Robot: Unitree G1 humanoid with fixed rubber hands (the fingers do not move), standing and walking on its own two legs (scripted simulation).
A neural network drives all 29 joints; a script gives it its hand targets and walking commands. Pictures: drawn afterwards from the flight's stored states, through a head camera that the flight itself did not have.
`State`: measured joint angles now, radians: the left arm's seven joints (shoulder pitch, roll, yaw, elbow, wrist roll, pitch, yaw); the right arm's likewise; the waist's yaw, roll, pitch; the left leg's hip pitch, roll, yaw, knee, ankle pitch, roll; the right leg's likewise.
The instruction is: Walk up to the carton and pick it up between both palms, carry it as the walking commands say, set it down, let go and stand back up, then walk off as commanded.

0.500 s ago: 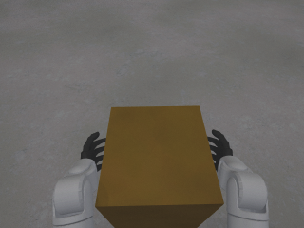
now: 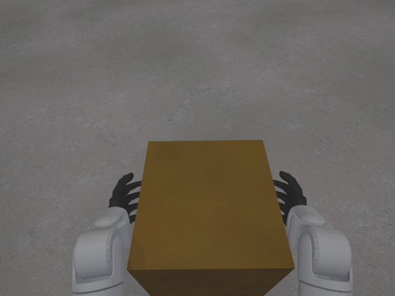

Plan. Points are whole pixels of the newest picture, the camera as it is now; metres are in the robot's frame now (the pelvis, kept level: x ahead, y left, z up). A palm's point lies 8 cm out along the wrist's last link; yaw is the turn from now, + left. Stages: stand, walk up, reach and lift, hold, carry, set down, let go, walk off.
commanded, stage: carry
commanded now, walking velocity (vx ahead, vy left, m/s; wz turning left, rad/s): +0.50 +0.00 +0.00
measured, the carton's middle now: (206, 224) +0.26 +0.00 +0.00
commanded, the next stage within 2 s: none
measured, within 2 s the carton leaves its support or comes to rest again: neither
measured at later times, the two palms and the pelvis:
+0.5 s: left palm (139, 101) +0.58 +0.18 +0.06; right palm (254, 104) +0.55 -0.13 +0.07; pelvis +0.32 +0.05 -0.01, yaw -4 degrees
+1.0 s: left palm (167, 43) +0.88 +0.13 +0.08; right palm (256, 43) +0.88 -0.19 +0.07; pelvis +0.63 -0.03 +0.01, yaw -1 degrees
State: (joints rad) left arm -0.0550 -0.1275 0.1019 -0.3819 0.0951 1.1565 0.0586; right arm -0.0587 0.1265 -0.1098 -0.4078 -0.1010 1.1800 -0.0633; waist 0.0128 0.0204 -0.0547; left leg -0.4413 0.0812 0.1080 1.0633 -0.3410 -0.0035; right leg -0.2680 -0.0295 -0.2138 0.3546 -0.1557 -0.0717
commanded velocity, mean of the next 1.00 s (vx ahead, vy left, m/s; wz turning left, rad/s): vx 0.50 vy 0.00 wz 0.00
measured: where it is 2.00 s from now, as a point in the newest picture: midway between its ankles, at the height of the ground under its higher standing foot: (208, 133)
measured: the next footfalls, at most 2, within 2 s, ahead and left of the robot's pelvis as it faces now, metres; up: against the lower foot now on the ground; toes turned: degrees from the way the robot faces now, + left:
left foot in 0.32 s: +0.38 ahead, +0.13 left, +0.00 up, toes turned +10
right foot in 0.78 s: +0.67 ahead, -0.11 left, +0.00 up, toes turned -12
